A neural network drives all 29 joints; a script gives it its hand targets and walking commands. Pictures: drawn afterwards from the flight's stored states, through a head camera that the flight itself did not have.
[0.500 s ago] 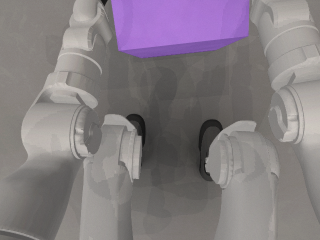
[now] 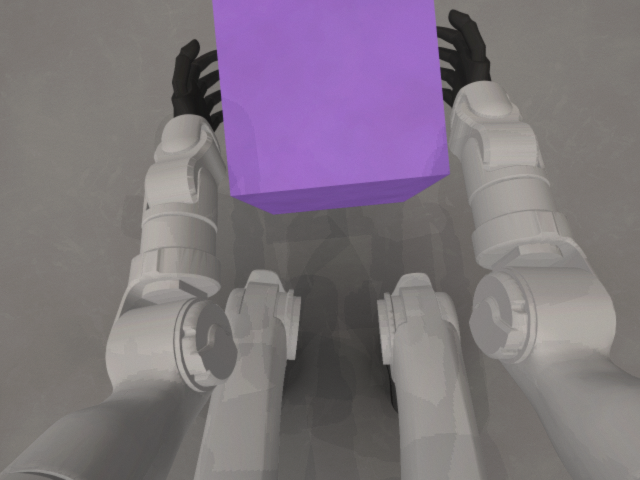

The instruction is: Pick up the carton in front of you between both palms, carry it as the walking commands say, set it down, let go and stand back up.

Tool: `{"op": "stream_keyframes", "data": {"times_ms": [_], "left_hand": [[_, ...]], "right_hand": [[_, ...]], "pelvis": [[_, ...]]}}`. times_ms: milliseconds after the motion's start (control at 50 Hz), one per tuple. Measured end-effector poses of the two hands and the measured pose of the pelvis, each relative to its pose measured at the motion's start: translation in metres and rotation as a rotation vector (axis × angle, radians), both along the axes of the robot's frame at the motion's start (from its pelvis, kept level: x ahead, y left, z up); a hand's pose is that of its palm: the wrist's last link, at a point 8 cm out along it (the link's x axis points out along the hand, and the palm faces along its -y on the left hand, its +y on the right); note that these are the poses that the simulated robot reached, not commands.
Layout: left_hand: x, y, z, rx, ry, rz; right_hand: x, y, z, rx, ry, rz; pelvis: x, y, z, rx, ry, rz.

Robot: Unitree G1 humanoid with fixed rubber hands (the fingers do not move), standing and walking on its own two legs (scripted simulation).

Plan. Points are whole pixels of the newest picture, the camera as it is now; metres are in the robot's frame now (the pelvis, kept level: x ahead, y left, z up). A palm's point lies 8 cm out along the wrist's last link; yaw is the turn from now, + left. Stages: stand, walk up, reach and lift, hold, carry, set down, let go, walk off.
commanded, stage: reach and lift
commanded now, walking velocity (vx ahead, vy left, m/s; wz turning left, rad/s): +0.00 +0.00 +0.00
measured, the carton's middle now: (331, 121) +0.52 +0.01 -0.15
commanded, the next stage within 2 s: none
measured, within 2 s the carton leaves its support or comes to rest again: neither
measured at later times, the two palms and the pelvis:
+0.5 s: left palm (119, 80) +0.47 +0.16 +0.07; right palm (543, 52) +0.49 -0.14 +0.07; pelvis +0.02 +0.00 +0.12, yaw +0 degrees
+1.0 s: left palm out of the picture +0.43 +0.16 +0.24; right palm out of the picture +0.44 -0.14 +0.23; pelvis +0.07 +0.00 +0.27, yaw -1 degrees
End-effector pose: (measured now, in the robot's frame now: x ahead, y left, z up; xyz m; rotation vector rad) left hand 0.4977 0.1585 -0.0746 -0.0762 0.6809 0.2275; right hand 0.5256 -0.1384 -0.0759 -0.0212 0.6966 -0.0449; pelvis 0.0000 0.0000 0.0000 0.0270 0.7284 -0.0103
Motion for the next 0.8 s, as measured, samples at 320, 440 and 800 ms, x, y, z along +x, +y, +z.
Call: {"op": "stream_keyframes", "data": {"times_ms": [320, 440, 800], "left_hand": [[-0.016, 0.003, 0.097, 0.014, -0.004, -0.024], [-0.023, 0.0, 0.13, 0.012, -0.006, -0.033], [-0.053, -0.001, 0.249, 0.004, 0.002, -0.045]], "right_hand": [[-0.023, 0.002, 0.095, -0.004, -0.005, -0.016], [-0.034, -0.001, 0.127, 0.004, -0.007, -0.036], [-0.069, -0.003, 0.246, 0.011, 0.002, -0.066]], "pelvis": [[0.003, 0.0, 0.079, -0.009, 0.022, 0.009], [0.013, 0.001, 0.107, -0.012, -0.002, 0.006], [0.051, 0.002, 0.21, -0.02, -0.174, 0.008]]}}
